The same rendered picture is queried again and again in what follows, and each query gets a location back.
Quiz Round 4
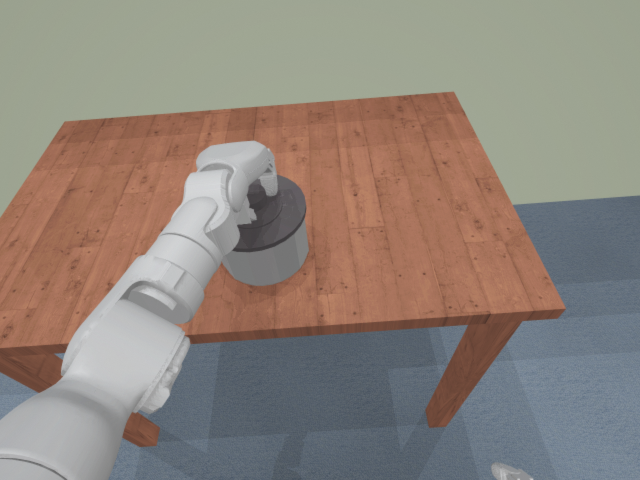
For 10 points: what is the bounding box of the left robot upper arm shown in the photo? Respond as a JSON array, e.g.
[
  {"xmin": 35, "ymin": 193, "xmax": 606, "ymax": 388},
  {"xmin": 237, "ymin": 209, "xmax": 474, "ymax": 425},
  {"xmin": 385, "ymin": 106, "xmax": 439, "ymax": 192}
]
[{"xmin": 0, "ymin": 297, "xmax": 190, "ymax": 480}]

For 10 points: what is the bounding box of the left robot forearm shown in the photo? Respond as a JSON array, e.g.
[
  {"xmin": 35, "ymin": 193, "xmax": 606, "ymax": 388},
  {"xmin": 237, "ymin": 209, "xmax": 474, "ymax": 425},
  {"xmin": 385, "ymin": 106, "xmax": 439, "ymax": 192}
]
[{"xmin": 61, "ymin": 159, "xmax": 249, "ymax": 376}]

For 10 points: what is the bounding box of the robot left hand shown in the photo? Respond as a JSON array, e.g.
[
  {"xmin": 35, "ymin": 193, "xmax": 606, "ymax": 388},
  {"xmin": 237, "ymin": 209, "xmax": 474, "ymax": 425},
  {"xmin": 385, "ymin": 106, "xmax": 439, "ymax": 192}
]
[{"xmin": 196, "ymin": 141, "xmax": 278, "ymax": 225}]

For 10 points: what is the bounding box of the table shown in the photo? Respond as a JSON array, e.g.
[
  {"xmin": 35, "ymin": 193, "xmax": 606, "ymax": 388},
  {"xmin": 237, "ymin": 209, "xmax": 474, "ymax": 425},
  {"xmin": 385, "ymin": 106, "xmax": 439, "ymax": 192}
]
[{"xmin": 0, "ymin": 92, "xmax": 566, "ymax": 447}]

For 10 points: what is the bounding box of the pot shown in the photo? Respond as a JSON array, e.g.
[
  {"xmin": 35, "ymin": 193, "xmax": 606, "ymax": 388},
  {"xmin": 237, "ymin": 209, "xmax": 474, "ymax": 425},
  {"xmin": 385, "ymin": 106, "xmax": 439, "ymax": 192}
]
[{"xmin": 222, "ymin": 218, "xmax": 309, "ymax": 286}]

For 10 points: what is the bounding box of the lid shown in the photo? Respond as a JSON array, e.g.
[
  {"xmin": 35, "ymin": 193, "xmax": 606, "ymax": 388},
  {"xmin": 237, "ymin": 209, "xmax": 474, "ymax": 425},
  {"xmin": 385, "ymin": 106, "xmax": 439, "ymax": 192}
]
[{"xmin": 232, "ymin": 175, "xmax": 306, "ymax": 252}]

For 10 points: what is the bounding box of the knob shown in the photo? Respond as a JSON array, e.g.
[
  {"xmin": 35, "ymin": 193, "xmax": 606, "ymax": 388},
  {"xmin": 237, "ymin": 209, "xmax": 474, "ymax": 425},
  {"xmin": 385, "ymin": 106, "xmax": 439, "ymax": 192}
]
[{"xmin": 247, "ymin": 183, "xmax": 267, "ymax": 212}]

